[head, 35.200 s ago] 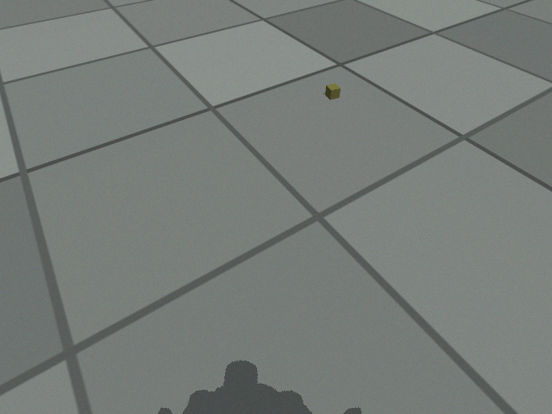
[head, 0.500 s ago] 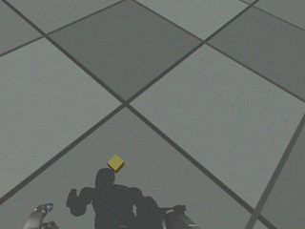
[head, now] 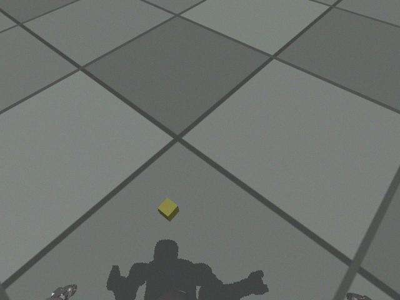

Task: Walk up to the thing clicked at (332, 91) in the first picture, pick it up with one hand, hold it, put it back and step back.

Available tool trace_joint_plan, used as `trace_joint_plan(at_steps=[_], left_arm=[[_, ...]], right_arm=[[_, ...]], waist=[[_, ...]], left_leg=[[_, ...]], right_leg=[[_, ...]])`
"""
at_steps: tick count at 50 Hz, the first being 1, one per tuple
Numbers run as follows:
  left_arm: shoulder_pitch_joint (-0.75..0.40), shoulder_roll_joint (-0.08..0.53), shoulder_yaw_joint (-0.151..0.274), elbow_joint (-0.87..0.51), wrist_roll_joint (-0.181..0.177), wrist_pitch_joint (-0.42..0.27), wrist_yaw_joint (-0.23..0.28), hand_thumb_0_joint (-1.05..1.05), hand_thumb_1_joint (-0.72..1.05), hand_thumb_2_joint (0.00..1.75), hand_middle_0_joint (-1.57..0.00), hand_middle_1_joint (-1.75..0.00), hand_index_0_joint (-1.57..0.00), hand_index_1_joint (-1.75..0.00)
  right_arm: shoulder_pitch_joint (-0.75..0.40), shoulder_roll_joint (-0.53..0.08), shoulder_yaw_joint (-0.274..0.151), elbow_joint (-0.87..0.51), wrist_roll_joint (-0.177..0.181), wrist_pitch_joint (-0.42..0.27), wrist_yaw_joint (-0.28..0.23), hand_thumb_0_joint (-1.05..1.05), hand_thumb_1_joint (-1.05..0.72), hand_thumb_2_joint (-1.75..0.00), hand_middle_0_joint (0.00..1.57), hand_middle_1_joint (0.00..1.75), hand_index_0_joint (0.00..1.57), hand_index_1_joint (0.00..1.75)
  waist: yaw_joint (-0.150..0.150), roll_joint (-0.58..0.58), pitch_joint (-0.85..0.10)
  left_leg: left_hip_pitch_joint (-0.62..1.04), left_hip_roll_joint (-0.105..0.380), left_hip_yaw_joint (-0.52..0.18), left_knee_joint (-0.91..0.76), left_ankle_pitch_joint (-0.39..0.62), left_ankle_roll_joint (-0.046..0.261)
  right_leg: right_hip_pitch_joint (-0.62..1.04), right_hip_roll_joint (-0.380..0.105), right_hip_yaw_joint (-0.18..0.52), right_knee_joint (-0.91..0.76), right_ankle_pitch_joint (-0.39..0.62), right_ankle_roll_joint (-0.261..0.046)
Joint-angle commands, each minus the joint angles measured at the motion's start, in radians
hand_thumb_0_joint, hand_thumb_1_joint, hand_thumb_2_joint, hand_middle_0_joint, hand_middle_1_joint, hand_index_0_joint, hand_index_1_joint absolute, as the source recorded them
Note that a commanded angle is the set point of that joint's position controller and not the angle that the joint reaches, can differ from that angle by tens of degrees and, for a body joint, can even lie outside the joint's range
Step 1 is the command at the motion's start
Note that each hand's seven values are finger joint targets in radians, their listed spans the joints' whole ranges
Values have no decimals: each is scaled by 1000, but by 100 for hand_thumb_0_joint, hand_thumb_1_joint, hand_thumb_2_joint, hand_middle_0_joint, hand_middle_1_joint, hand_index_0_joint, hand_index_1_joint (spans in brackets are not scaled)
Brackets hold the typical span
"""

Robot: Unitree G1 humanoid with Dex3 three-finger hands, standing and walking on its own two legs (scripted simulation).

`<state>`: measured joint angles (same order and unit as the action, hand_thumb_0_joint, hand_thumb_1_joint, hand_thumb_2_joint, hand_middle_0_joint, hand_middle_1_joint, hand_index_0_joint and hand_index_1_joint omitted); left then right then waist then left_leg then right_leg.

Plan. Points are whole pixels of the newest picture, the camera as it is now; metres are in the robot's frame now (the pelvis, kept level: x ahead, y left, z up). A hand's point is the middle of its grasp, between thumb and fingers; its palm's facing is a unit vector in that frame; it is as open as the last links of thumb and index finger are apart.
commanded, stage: step back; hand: left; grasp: from above
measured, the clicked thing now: (168, 209) +0.58 +0.21 -0.73
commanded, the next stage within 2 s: none
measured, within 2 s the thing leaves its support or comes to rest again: neither
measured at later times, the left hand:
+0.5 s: hand out of the picture -0.07 +0.28 -0.17, palm faces -0.02 -0.92 -0.38, open 7.4 cm
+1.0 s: hand out of the picture -0.19 +0.24 -0.15, palm faces +0.07 -0.92 -0.39, open 7.4 cm
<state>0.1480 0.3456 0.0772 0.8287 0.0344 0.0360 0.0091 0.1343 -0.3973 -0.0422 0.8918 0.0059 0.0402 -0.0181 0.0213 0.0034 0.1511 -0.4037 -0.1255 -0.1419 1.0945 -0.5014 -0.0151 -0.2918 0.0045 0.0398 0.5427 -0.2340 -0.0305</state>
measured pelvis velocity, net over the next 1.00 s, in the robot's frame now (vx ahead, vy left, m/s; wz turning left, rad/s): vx -0.33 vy -0.03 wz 0.08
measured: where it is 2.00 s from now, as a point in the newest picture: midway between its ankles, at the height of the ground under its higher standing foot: outside the picture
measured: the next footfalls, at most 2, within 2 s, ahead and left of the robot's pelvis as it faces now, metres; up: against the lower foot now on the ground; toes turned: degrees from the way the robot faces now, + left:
left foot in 0.14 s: -0.03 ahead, +0.13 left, +0.00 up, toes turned +0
right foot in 0.56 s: -0.17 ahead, -0.13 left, +0.00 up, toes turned +1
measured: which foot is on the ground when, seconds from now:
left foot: up 0.00-0.12, down 0.14-0.60, up 0.62-0.94, down 0.96-1.00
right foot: down 0.00-0.16, up 0.18-0.54, down 0.56-1.00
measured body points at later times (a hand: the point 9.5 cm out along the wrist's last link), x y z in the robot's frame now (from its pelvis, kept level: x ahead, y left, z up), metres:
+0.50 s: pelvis -0.15 +0.00 -0.01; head -0.08 +0.02 +0.43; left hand -0.07 +0.33 -0.14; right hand -0.01 -0.30 -0.11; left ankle -0.07 +0.13 -0.74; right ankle -0.21 -0.14 -0.69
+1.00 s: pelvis -0.33 -0.03 -0.02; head -0.27 -0.02 +0.42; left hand -0.20 +0.29 -0.12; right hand -0.25 -0.34 -0.14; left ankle -0.34 +0.08 -0.74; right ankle -0.21 -0.13 -0.74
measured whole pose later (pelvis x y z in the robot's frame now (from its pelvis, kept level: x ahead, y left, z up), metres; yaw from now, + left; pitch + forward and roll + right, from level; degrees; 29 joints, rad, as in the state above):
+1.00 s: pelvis -0.33 -0.03 -0.02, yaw +4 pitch -4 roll +3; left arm 0.07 0.39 0.08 0.73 0.03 0.07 0.01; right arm 0.22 -0.35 -0.04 0.90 -0.03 0.03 -0.03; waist 0.00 -0.08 0.21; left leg -0.23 -0.08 0.00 0.64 -0.35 0.01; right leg -0.44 -0.07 -0.03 0.70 -0.20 -0.03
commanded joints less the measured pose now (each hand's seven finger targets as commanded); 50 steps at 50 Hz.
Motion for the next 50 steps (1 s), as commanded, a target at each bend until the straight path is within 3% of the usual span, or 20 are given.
trace_joint_plan(at_steps=[1, 4, 6, 7, 8, 9, 10, 14, 22, 28, 29, 30, 31, 32, 34, 36, 42, 47, 48, 50], left_arm=[[17, 228, 60, -112, 5, -20, 28, 0, 90, 90, -20, -30, -20, -30], [10, 247, 60, -127, -5, -3, 22, 0, 90, 90, -20, -30, -20, -30], [-30, 261, 58, -141, -18, 12, 13, 0, 90, 90, -20, -30, -20, -30], [-16, 229, 47, -149, -19, 18, 9, 0, 90, 90, -20, -30, -20, -30], [-6, 189, 40, -160, -24, 18, 7, 0, 90, 90, -20, -30, -20, -30], [-67, 222, 58, -162, -22, 17, 19, 0, 90, 90, -20, -30, -20, -30], [-93, 245, 68, -151, -8, 18, 27, 0, 90, 90, -20, -30, -20, -30], [55, 223, 70, -89, -29, 17, 12, 0, 90, 90, -20, -30, -20, -30], [41, 203, 57, -105, -19, 5, 9, 0, 90, 90, -20, -30, -20, -30], [223, 214, 71, 3, -7, -7, -6, 0, 90, 90, -20, -30, -20, -30], [214, 255, 80, -2, 7, -10, -7, 0, 90, 90, -20, -30, -20, -30], [182, 337, 102, -27, 17, -11, -9, 0, 90, 90, -20, -30, -20, -30], [83, 449, 117, -83, 17, -2, -7, 0, 90, 90, -20, -30, -20, -30], [-16, 419, 110, -114, 13, -7, 0, 0, 90, 90, -20, -30, -20, -30], [-110, 297, 80, -139, 12, -14, 3, 0, 90, 90, -20, -30, -20, -30], [-104, 253, 83, -131, 11, -15, 6, 0, 90, 90, -20, -30, -20, -30], [49, 236, 78, -137, 14, -6, 26, 0, 90, 90, -20, -30, -20, -30], [-23, 257, 66, -165, -8, 20, 19, 0, 90, 90, -20, -30, -20, -30], [-25, 239, 56, -168, -11, 27, 13, 0, 90, 90, -20, -30, -20, -30], [-41, 200, 45, -181, -23, 26, 11, 0, 90, 90, -20, -30, -20, -30]], right_arm=[[26, -154, -37, -87, -3, -31, -18, 0, -90, -90, 20, 30, 20, 30], [68, -144, -44, -80, -15, -38, -16, 0, -90, -90, 20, 30, 20, 30], [136, -148, -57, -53, -29, -42, -14, 0, -90, -90, 20, 30, 20, 30], [121, -190, -73, -62, -42, -44, -13, 0, -90, -90, 20, 30, 20, 30], [110, -278, -91, -75, -57, -46, -12, 0, -90, -90, 20, 30, 20, 30], [49, -357, -103, -95, -48, -40, -1, 0, -90, -90, 20, 30, 20, 30], [15, -362, -106, -106, -49, -44, -5, 0, -90, -90, 20, 30, 20, 30], [-68, -210, -63, -128, -43, -51, -16, 0, -90, -90, 20, 30, 20, 30], [52, -232, -79, -133, -32, -41, -22, 0, -90, -90, 20, 30, 20, 30], [-53, -259, -85, -162, -23, -10, -11, 0, -90, -90, 20, 30, 20, 30], [-61, -228, -75, -170, -14, -8, -8, 0, -90, -90, 20, 30, 20, 30], [-55, -163, -59, -184, -9, -7, -12, 0, -90, -90, 20, 30, 20, 30], [-90, -190, -75, -188, -11, -4, -32, 0, -90, -90, 20, 30, 20, 30], [-51, -229, -88, -160, -10, -4, -31, 0, -90, -90, 20, 30, 20, 30], [32, -213, -77, -104, -10, -4, -17, 0, -90, -90, 20, 30, 20, 30], [88, -168, -56, -86, -10, -17, -20, 0, -90, -90, 20, 30, 20, 30], [58, -146, -43, -115, -26, -37, -28, 0, -90, -90, 20, 30, 20, 30], [201, -156, -60, -55, -33, -40, -19, 0, -90, -90, 20, 30, 20, 30], [205, -174, -69, -53, -40, -38, -19, 0, -90, -90, 20, 30, 20, 30], [115, -345, -98, -85, -54, -30, -11, 0, -90, -90, 20, 30, 20, 30]], waist=[[26, -159, -229], [7, -202, -261], [-35, -162, -256], [-26, -91, -242], [-25, 134, -243], [-63, 234, -193], [-79, 238, -140], [24, 111, -132], [-71, 175, -215], [16, 184, -277], [17, 74, -235], [18, -184, -160], [65, -348, -94], [16, -316, -17], [-43, -155, -11], [-57, -164, -72], [42, -203, -191], [-22, -150, -264], [-25, -104, -242], [-18, 243, -182]], left_leg=[[-96, 64, 44, -219, -32, -15], [32, 101, 99, -504, 75, 3], [190, 90, 151, -721, 342, 14], [261, 164, 39, -720, 400, 41], [320, 379, -240, -750, 528, 115], [149, 512, -356, -782, 565, 269], [21, 557, -429, -813, 510, 331], [196, 341, -66, -685, 691, 200], [398, 381, -81, -625, 709, 267], [141, 323, -35, -543, 447, 159], [11, 257, -5, -477, 297, 103], [-197, 79, 51, -295, 27, 36], [-98, 35, 32, -44, -131, 4], [-31, 75, -32, 74, -89, 5], [-40, 6, -49, 114, 37, 20], [-84, -14, -18, 109, 72, 6], [-127, 61, 57, -174, -53, -23], [155, 89, 161, -671, 254, 24], [212, 113, 114, -703, 332, 43], [197, 471, -336, -787, 382, 227]], right_leg=[[355, -226, 187, -45, 540, -189], [321, -209, 162, 29, 518, -157], [189, -173, 123, 93, 391, -104], [56, -129, 117, 116, 231, -57], [-118, 1, 53, 271, -44, -10], [-135, 96, 67, 451, -394, 14], [-99, 88, 152, 618, -428, 21], [-219, 118, 172, 737, -246, 14], [-173, 53, 84, 403, -294, 81], [178, 7, -31, -110, -20, 7], [187, -53, 101, -128, -59, -29], [152, -236, 387, -218, -153, -91], [-171, -419, 567, -322, -211, -253], [-308, -435, 575, -357, -258, -261], [-213, -245, 260, -255, -72, -163], [-64, -165, 136, -176, 111, -109], [288, -259, 173, -62, 402, -191], [192, -225, 123, 79, 324, -118], [83, -197, 121, 84, 206, -79], [-217, 56, -45, 361, -322, 8]])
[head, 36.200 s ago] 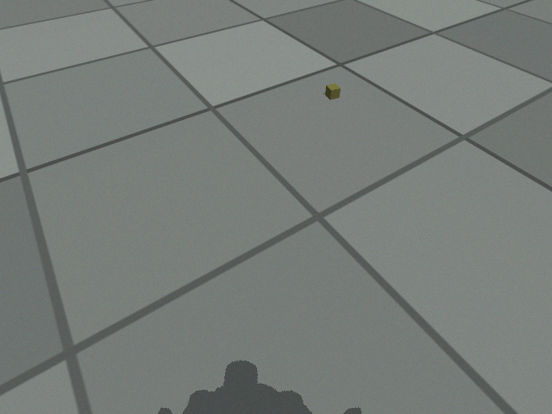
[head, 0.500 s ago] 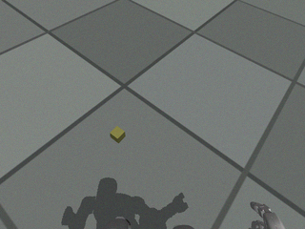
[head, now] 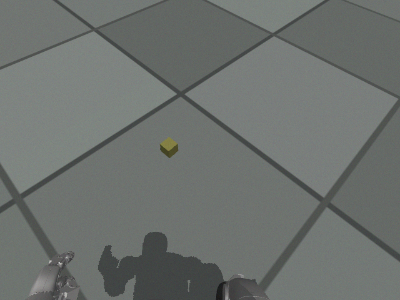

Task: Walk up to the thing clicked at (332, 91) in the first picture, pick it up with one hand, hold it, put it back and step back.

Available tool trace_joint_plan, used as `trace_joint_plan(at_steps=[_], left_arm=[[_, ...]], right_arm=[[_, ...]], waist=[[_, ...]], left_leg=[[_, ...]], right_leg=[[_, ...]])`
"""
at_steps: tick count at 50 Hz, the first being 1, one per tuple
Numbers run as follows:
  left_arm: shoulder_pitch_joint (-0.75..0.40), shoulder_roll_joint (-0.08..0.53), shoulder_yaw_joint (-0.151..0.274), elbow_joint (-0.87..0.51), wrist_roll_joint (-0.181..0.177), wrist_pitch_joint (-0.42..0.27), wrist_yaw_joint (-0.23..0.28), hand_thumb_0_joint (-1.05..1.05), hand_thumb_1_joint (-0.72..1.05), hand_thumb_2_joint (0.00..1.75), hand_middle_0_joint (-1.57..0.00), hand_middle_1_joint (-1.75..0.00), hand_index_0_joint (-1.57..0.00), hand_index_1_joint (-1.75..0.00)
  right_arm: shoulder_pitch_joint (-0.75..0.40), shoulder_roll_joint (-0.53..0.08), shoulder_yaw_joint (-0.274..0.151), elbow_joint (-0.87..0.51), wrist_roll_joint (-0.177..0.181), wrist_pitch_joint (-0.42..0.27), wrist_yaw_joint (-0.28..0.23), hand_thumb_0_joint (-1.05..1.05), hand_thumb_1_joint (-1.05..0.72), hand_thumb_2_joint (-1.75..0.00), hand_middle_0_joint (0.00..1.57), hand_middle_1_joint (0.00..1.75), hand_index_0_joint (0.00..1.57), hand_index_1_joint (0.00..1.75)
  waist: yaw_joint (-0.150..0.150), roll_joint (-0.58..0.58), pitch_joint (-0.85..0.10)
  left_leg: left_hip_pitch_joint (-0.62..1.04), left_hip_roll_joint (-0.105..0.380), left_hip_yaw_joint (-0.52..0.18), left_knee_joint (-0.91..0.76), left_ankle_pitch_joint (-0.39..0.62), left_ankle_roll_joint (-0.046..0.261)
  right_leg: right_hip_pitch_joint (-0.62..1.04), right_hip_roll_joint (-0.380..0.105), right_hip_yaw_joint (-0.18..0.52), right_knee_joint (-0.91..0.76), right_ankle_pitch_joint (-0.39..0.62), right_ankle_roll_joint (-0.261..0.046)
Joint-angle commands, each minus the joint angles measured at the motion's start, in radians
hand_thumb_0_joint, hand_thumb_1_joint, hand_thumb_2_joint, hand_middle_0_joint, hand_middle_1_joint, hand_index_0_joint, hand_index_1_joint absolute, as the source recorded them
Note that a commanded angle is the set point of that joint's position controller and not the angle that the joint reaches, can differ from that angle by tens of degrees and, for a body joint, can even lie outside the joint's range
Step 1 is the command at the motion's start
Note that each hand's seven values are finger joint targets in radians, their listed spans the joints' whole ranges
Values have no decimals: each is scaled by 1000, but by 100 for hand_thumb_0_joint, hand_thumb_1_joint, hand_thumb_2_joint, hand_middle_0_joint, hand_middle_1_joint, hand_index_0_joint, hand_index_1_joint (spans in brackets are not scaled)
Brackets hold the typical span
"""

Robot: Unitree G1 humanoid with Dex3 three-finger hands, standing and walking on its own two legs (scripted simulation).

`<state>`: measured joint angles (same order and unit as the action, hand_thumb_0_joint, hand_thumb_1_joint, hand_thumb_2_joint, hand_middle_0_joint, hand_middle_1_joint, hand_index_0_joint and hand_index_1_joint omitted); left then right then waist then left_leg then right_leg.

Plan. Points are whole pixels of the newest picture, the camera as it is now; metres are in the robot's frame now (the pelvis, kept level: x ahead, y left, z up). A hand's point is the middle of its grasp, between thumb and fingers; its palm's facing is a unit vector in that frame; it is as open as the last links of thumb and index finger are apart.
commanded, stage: step back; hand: left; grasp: from above
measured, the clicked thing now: (169, 147) +0.93 +0.18 -0.71
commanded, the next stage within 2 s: stand in 1.48 s
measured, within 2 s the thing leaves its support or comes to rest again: neither
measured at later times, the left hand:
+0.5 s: hand out of the picture -0.12 +0.23 -0.12, palm faces -0.03 -0.90 -0.44, open 7.4 cm
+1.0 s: hand out of the picture -0.08 +0.22 -0.12, palm faces +0.00 -0.91 -0.42, open 7.4 cm
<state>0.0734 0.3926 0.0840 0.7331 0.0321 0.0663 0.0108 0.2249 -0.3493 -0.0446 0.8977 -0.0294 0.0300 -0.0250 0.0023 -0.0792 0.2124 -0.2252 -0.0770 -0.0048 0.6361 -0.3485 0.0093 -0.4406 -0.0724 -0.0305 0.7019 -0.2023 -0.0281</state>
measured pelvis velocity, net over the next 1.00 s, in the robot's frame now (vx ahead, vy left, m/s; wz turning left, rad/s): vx -0.16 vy -0.05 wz -0.01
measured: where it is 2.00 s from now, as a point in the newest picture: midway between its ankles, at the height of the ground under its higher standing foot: outside the picture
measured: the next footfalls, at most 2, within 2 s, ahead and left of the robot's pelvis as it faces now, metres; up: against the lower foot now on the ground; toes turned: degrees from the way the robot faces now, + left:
right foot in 0.32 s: -0.08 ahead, -0.15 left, +0.00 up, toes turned -2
left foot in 0.66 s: -0.11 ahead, +0.09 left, +0.00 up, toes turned -2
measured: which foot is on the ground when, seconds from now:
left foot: down 0.00-0.36, up 0.38-0.64, down 0.66-0.96, up 0.98-1.00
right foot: down 0.00-0.00, up 0.02-0.30, down 0.32-1.00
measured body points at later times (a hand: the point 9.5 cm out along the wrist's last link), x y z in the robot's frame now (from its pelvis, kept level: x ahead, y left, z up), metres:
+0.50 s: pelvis -0.14 -0.04 +0.02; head -0.13 -0.08 +0.46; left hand -0.11 +0.28 -0.09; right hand -0.05 -0.36 -0.12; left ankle -0.10 +0.12 -0.67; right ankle -0.17 -0.15 -0.72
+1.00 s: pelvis -0.16 -0.05 +0.01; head -0.15 -0.06 +0.46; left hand -0.08 +0.27 -0.10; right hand -0.10 -0.37 -0.12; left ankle -0.15 +0.09 -0.71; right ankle -0.12 -0.15 -0.72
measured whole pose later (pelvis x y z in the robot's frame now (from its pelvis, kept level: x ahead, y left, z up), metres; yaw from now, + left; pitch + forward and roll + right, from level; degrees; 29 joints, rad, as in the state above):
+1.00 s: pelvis -0.16 -0.05 +0.01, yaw -1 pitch -4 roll -1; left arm 0.22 0.37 0.07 0.98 0.04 -0.06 0.00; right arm 0.23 -0.39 -0.07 0.97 -0.03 0.03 0.02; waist 0.00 0.05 0.06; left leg -0.27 0.01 -0.09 0.74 -0.43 0.00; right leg -0.26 0.03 -0.07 0.59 -0.26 -0.04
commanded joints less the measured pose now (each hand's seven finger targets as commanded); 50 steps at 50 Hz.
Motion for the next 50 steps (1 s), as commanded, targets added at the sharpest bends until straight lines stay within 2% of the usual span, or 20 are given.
trace_joint_plan(at_steps=[1, 5, 12, 15, 16, 17, 18, 19, 20, 22, 27, 32, 34, 35, 36, 37, 46, 47, 48, 50], left_arm=[[-22, 203, 65, -84, -9, -5, 19, 0, 90, 90, -20, -30, -20, -30], [107, 183, 67, 5, -24, 6, 3, 0, 90, 90, -20, -30, -20, -30], [123, 167, 36, 46, -13, -49, -1, 0, 90, 90, -20, -30, -20, -30], [244, 158, 38, 145, -9, -77, 2, 0, 90, 90, -20, -30, -20, -30], [257, 185, 48, 169, 1, -85, 5, 0, 90, 90, -20, -30, -20, -30], [238, 258, 66, 162, 19, -90, 7, 0, 90, 90, -20, -30, -20, -30], [157, 354, 86, 115, 24, -85, 9, 0, 90, 90, -20, -30, -20, -30], [87, 389, 84, 92, 26, -80, 10, 0, 90, 90, -20, -30, -20, -30], [25, 336, 73, 77, 25, -86, 12, 0, 90, 90, -20, -30, -20, -30], [38, 228, 48, 101, 12, -103, 15, 0, 90, 90, -20, -30, -20, -30], [224, 248, 63, 143, 10, -116, 16, 0, 90, 90, -20, -30, -20, -30], [146, 262, 50, 110, -1, -98, 7, 0, 90, 90, -20, -30, -20, -30], [136, 185, 18, 98, -3, -97, 4, 0, 90, 90, -20, -30, -20, -30], [104, 130, 6, 92, -16, -101, 2, 0, 90, 90, -20, -30, -20, -30], [68, 212, 33, 104, -12, -100, 10, 0, 90, 90, -20, -30, -20, -30], [79, 244, 37, 109, -9, -104, 5, 0, 90, 90, -20, -30, -20, -30], [232, 161, 37, 213, -1, -142, 3, 0, 90, 90, -20, -30, -20, -30], [258, 184, 47, 224, 4, -144, 12, 0, 90, 90, -20, -30, -20, -30], [285, 265, 69, 219, 22, -151, 19, 0, 90, 90, -20, -30, -20, -30], [128, 330, 77, 165, 16, -145, 18, 0, 90, 90, -20, -30, -20, -30]], right_arm=[[-26, -444, -105, -120, -17, -23, -4, 0, -90, -90, 20, 30, 20, 30], [-159, -272, -59, -145, -23, -33, -16, 0, -90, -90, 20, 30, 20, 30], [-71, -277, -71, -126, -16, -10, 3, 0, -90, -90, 20, 30, 20, 30], [-100, -309, -78, -114, -8, 15, 11, 0, -90, -90, 20, 30, 20, 30], [-98, -262, -61, -109, -1, 20, 14, 0, -90, -90, 20, 30, 20, 30], [-84, -194, -41, -129, 6, 15, 15, 0, -90, -90, 20, 30, 20, 30], [-157, -196, -47, -157, 7, 11, 4, 0, -90, -90, 20, 30, 20, 30], [-176, -259, -72, -130, 6, 11, -1, 0, -90, -90, 20, 30, 20, 30], [-158, -280, -80, -107, 14, 10, 7, 0, -90, -90, 20, 30, 20, 30], [-108, -222, -54, -65, 17, -5, 12, 0, -90, -90, 20, 30, 20, 30], [-153, -191, -36, -75, 0, -29, 20, 0, -90, -90, 20, 30, 20, 30], [-56, -198, -62, -9, -6, -49, 33, 0, -90, -90, 20, 30, 20, 30], [10, -237, -87, 19, -18, -58, 30, 0, -90, -90, 20, 30, 20, 30], [31, -312, -103, 21, -16, -61, 30, 0, -90, -90, 20, 30, 20, 30], [31, -373, -115, 14, -10, -57, 37, 0, -90, -90, 20, 30, 20, 30], [0, -369, -117, 2, -12, -55, 40, 0, -90, -90, 20, 30, 20, 30], [-116, -215, -61, -31, 6, -33, 51, 0, -90, -90, 20, 30, 20, 30], [-105, -159, -42, -35, 11, -31, 47, 0, -90, -90, 20, 30, 20, 30], [-98, -111, -26, -55, 15, -32, 41, 0, -90, -90, 20, 30, 20, 30], [-40, -233, -62, -10, 3, -23, 24, 0, -90, -90, 20, 30, 20, 30]], waist=[[-47, 355, -199], [60, 168, -159], [-32, 303, -266], [12, 301, -314], [15, 199, -304], [5, -10, -251], [45, -101, -202], [60, -147, -108], [16, -100, -61], [-20, -14, -83], [79, -119, -172], [15, -82, -195], [-24, 57, -250], [-36, 261, -249], [-55, 247, -191], [-44, 225, -136], [55, 205, -176], [70, 115, -201], [87, -82, -202], [43, 12, -106]], left_leg=[[-201, 534, -597, -369, 222, 326], [-159, 312, -213, -271, 352, 195], [133, 295, -181, -202, 99, 213], [59, 267, -132, -95, 78, 166], [-38, 209, -82, 35, 77, 128], [-294, 115, -54, 172, -92, 56], [-310, 54, -125, 225, -211, -2], [-192, 78, -180, 331, -212, -21], [-163, 90, -203, 374, -161, -13], [-261, 19, -162, 335, -43, -6], [-311, 56, -88, 132, -114, -23], [14, 50, 11, -197, -28, 3], [242, 120, -148, -285, 17, 49], [262, 301, -452, -358, -141, 142], [104, 406, -558, -412, -370, 256], [19, 421, -550, -422, -416, 279], [-188, 198, -145, -154, -105, 102], [-265, 152, -108, -26, -102, 65], [-410, 10, -79, 194, -164, 13], [-306, 86, -164, 341, -215, 0]], right_leg=[[24, 112, 166, 433, -465, 22], [-15, 182, 226, 626, -262, 10], [41, 77, 84, 28, -316, 59], [253, 97, 17, -370, -155, 17], [314, 75, 106, -406, -112, 4], [359, -71, 380, -388, -177, -40], [115, -267, 573, -429, -364, -168], [-127, -337, 678, -497, -506, -236], [-139, -302, 575, -478, -459, -210], [113, -124, 261, -334, 7, -104], [404, -143, 285, -280, 124, -117], [210, -170, 248, -244, -47, -128], [44, -88, 151, -71, -20, -58], [-109, 67, 16, 103, -234, -4], [-96, 49, 35, 219, -398, -8], [-62, 23, 74, 220, -419, -10], [371, 107, -46, -257, -57, 4], [464, 42, 81, -315, -88, -4], [497, -177, 440, -450, -251, -62], [197, -372, 623, -524, -555, -222]])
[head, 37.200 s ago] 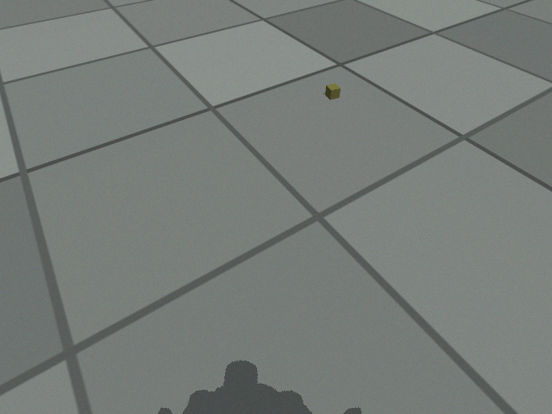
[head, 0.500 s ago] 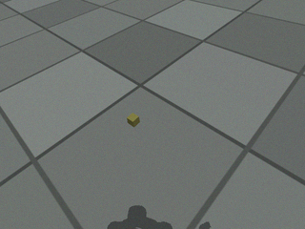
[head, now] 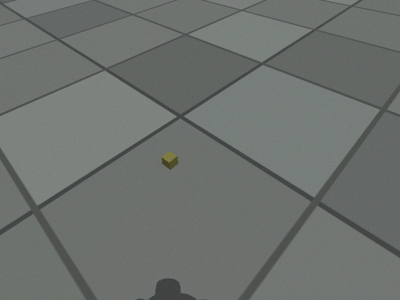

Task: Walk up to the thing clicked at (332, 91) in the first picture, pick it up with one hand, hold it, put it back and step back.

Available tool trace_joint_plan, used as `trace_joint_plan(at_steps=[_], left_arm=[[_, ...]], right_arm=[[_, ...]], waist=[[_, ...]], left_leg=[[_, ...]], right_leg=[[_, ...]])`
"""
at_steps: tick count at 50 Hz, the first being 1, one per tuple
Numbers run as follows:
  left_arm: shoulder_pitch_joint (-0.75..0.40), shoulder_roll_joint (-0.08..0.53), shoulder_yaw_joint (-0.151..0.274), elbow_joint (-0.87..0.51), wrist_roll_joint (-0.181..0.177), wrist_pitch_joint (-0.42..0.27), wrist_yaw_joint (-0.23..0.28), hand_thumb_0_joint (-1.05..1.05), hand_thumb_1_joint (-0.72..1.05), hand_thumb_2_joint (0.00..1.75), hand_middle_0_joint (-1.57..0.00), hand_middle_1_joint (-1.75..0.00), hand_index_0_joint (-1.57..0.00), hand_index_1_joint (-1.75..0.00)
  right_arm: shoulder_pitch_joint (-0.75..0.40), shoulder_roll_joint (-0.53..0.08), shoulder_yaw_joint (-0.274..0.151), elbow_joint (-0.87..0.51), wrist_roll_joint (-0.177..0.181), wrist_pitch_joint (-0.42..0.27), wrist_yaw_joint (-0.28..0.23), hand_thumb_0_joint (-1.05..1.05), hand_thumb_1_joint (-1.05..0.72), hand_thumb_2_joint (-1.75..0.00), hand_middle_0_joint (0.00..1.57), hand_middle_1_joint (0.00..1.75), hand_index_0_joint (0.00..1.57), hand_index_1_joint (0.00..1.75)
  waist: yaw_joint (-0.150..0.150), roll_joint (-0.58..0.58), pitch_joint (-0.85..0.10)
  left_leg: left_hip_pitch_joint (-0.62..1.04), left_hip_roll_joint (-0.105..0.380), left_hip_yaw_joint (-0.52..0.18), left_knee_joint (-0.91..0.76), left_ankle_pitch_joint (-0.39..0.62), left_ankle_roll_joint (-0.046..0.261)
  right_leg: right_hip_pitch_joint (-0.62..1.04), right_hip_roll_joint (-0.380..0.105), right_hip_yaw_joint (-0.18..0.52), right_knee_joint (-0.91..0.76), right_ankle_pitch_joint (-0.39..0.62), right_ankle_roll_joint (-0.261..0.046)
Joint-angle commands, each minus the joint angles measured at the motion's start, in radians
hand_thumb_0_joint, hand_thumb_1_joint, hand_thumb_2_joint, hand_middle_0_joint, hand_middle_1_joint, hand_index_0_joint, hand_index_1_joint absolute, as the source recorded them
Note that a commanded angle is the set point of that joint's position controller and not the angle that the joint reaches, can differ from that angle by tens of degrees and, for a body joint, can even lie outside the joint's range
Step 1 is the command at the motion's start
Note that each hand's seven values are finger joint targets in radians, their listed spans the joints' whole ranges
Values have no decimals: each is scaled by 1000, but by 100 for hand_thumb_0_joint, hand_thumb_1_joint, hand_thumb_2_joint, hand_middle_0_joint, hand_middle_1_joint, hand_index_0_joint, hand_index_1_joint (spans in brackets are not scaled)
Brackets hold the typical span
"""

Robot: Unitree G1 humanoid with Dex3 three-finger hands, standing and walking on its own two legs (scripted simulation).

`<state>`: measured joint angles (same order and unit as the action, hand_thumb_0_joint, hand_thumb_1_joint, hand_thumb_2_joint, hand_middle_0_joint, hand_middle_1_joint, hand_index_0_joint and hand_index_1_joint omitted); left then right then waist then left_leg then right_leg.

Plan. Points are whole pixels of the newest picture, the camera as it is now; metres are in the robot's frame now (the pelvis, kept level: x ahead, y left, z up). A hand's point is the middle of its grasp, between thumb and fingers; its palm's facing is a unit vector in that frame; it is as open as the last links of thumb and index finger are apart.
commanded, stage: step back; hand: left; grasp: from above
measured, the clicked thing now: (170, 160) +1.09 +0.24 -0.72
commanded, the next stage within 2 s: stand in 0.48 s
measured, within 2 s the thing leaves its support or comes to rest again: neither
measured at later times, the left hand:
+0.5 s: hand out of the picture +0.12 +0.30 -0.15, palm faces +0.04 -0.93 -0.36, open 7.4 cm
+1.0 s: hand out of the picture +0.11 +0.29 -0.13, palm faces -0.01 -0.94 -0.34, open 7.4 cm
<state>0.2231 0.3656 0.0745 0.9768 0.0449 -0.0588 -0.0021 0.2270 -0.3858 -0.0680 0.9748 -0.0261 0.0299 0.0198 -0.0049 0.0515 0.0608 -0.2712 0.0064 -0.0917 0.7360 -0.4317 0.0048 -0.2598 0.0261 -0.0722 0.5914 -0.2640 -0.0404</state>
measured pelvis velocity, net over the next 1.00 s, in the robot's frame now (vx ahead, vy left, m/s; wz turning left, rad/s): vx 0.04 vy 0.04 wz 0.01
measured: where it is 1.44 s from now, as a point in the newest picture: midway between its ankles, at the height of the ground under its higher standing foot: outside the picture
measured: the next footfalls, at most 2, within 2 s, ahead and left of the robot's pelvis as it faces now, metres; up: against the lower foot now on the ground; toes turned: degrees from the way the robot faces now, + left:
left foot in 0.28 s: +0.11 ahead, +0.17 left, +0.00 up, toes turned +2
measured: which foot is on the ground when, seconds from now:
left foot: up 0.00-0.26, down 0.28-1.00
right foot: down 0.00-1.00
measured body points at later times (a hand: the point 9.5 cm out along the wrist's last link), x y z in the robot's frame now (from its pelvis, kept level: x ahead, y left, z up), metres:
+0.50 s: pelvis +0.05 +0.03 +0.00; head +0.07 +0.04 +0.45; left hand +0.12 +0.35 -0.12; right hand +0.16 -0.26 -0.12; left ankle +0.07 +0.17 -0.73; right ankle +0.04 -0.10 -0.73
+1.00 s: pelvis +0.04 +0.04 +0.02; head +0.04 +0.04 +0.47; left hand +0.11 +0.34 -0.11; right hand +0.13 -0.26 -0.11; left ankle +0.07 +0.17 -0.73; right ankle +0.04 -0.10 -0.73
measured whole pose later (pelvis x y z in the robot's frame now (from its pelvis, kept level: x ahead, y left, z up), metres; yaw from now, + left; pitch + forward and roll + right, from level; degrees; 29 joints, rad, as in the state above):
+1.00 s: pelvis +0.04 +0.04 +0.02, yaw +1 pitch -4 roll +0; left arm 0.10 0.36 0.00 1.14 0.01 -0.02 -0.01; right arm 0.08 -0.35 -0.01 1.14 -0.01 -0.01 0.02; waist 0.00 0.00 0.06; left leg -0.15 0.04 0.01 0.35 -0.14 -0.02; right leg -0.08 -0.03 -0.02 0.34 -0.20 0.03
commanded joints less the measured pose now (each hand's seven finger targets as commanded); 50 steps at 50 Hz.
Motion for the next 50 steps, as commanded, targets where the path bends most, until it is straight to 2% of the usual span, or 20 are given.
trace_joint_plan(at_steps=[1, 3, 4, 7, 10, 11, 13, 14, 15, 16, 17, 18, 19, 21, 22, 23, 25, 29, 33, 50], left_arm=[[-45, 323, 79, -90, -2, -23, 30, 0, 90, 90, -20, -30, -20, -30], [-66, 261, 57, -91, -14, -30, 32, 0, 90, 90, -20, -30, -20, -30], [-60, 267, 56, -80, -15, -32, 30, 0, 90, 90, -20, -30, -20, -30], [-64, 277, 57, -81, -14, -29, 25, 0, 90, 90, -20, -30, -20, -30], [-88, 256, 48, -82, -21, -15, 24, 0, 90, 90, -20, -30, -20, -30], [-79, 256, 44, -77, -26, -8, 23, 0, 90, 90, -20, -30, -20, -30], [-71, 243, 39, -74, -34, 10, 23, 0, 90, 90, -20, -30, -20, -30], [-70, 220, 30, -81, -37, 16, 22, 0, 90, 90, -20, -30, -20, -30], [-57, 190, 19, -90, -46, 21, 23, 0, 90, 90, -20, -30, -20, -30], [-70, 171, 10, -79, -58, 32, 21, 0, 90, 90, -20, -30, -20, -30], [-67, 191, 18, -53, -54, 39, 25, 0, 90, 90, -20, -30, -20, -30], [-78, 192, 12, -39, -49, 37, 26, 0, 90, 90, -20, -30, -20, -30], [-61, 190, 10, -27, -45, 31, 24, 0, 90, 90, -20, -30, -20, -30], [-52, 237, 19, -13, -37, 21, 23, 0, 90, 90, -20, -30, -20, -30], [-77, 252, 21, -8, -40, 20, 23, 0, 90, 90, -20, -30, -20, -30], [-101, 255, 20, -5, -39, 21, 22, 0, 90, 90, -20, -30, -20, -30], [-114, 190, -18, 22, -48, 24, 11, 0, 90, 90, -20, -30, -20, -30], [-138, 206, -27, 54, -46, 22, 10, 0, 90, 90, -20, -30, -20, -30], [-155, 202, -32, 68, -42, 17, 9, 0, 90, 90, -20, -30, -20, -30], [-177, 209, -35, 99, -35, 19, 3, 0, 90, 90, -20, -30, -20, -30]], right_arm=[[-22, -212, -42, -73, -1, -27, -19, 0, -90, -90, 20, 30, 20, 30], [1, -186, -37, -44, 2, -31, -13, 0, -90, -90, 20, 30, 20, 30], [7, -178, -34, -40, -1, -31, -12, 0, -90, -90, 20, 30, 20, 30], [10, -170, -28, -38, -5, -29, -7, 0, -90, -90, 20, 30, 20, 30], [-11, -142, -19, -31, -2, -44, -10, 0, -90, -90, 20, 30, 20, 30], [-9, -140, -19, -23, -1, -49, -16, 0, -90, -90, 20, 30, 20, 30], [3, -143, -24, -5, -2, -54, -26, 0, -90, -90, 20, 30, 20, 30], [12, -167, -29, -1, -5, -59, -33, 0, -90, -90, 20, 30, 20, 30], [-1, -209, -34, -7, -9, -65, -39, 0, -90, -90, 20, 30, 20, 30], [-64, -245, -32, -26, -1, -67, -39, 0, -90, -90, 20, 30, 20, 30], [-110, -271, -32, -29, 10, -62, -35, 0, -90, -90, 20, 30, 20, 30], [-143, -253, -26, -19, 9, -55, -34, 0, -90, -90, 20, 30, 20, 30], [-161, -226, -14, -14, 12, -50, -33, 0, -90, -90, 20, 30, 20, 30], [-180, -192, -3, -21, 15, -49, -37, 0, -90, -90, 20, 30, 20, 30], [-163, -179, -1, -7, 16, -49, -36, 0, -90, -90, 20, 30, 20, 30], [-159, -173, 0, 11, 16, -48, -36, 0, -90, -90, 20, 30, 20, 30], [-139, -196, 6, 32, 16, -63, -29, 0, -90, -90, 20, 30, 20, 30], [-180, -171, 15, 43, 20, -66, -25, 0, -90, -90, 20, 30, 20, 30], [-209, -174, 15, 53, 23, -69, -24, 0, -90, -90, 20, 30, 20, 30], [-212, -178, 17, 96, 16, -61, -13, 0, -90, -90, 20, 30, 20, 30]], waist=[[35, -89, 79], [13, -92, 45], [15, -122, 34], [25, -157, 17], [25, -215, -34], [21, -210, -60], [10, -175, -87], [6, -133, -123], [14, -27, -169], [31, 32, -155], [33, 70, -139], [42, 63, -117], [58, 55, -122], [41, 19, -124], [22, 7, -123], [12, -2, -130], [8, 11, -134], [5, -17, -83], [6, -38, -110], [4, -45, -65]], left_leg=[[-254, 21, -91, 247, -89, 3], [-220, 24, -93, 191, -7, 1], [-199, 19, -81, 182, 11, -4], [-137, 32, -11, 71, 18, -21], [-59, 21, 90, -106, 59, -18], [-6, 5, 117, -179, 127, -15], [74, -19, 140, -291, 332, 6], [125, 30, 85, -291, 459, 26], [172, 153, -57, -289, 596, 68], [80, 251, -192, -318, 542, 155], [3, 294, -207, -308, 489, 212], [-40, 268, -163, -312, 443, 185], [-25, 220, -96, -281, 441, 135], [-16, 130, -9, -212, 431, 57], [-15, 110, 4, -213, 392, 38], [39, 111, 7, -228, 379, 32], [114, 132, -20, -290, 470, 37], [123, 133, -15, -333, 485, 26], [190, 134, 1, -348, 540, 19], [151, 120, 10, -460, 274, 2]], right_leg=[[-2, -434, 599, -392, -426, -211], [38, -308, 377, -342, -180, -134], [24, -291, 337, -329, -125, -121], [11, -290, 257, -280, 6, -133], [67, -262, 167, -174, 299, -118], [70, -251, 147, -104, 420, -102], [71, -207, 102, 13, 493, -50], [54, -186, 89, 70, 465, -24], [2, -129, 63, 128, 349, 9], [0, -46, 43, 144, 73, 38], [66, -47, 50, 104, -127, 26], [109, -56, 57, 20, -151, 19], [129, -76, 79, -54, -63, 11], [132, -135, 139, -94, 191, -4], [123, -161, 174, -99, 196, -16], [83, -176, 187, -105, 190, -25], [99, -137, 140, -130, 208, 6], [109, -137, 134, -186, 214, 19], [130, -149, 132, -225, 288, 26], [120, -157, 145, -340, 52, 33]])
